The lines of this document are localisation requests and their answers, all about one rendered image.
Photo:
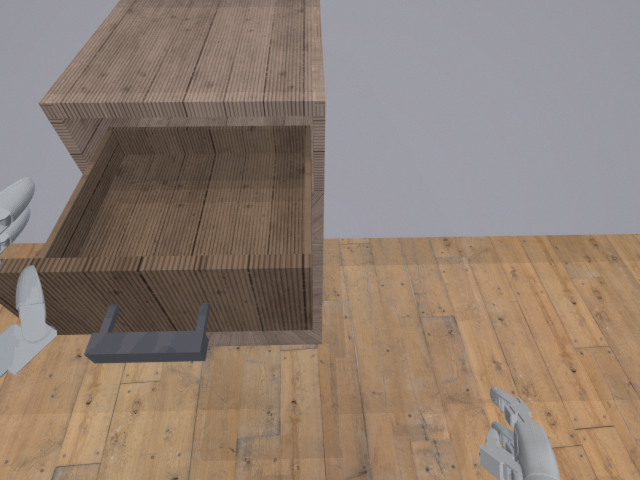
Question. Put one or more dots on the cabinet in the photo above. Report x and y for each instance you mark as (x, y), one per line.
(183, 63)

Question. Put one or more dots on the robot left hand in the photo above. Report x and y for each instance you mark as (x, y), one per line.
(20, 344)

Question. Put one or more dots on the handle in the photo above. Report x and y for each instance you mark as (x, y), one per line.
(135, 347)

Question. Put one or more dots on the drawer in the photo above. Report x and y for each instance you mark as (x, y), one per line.
(166, 218)

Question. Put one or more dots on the robot right hand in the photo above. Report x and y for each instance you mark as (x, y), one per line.
(524, 452)

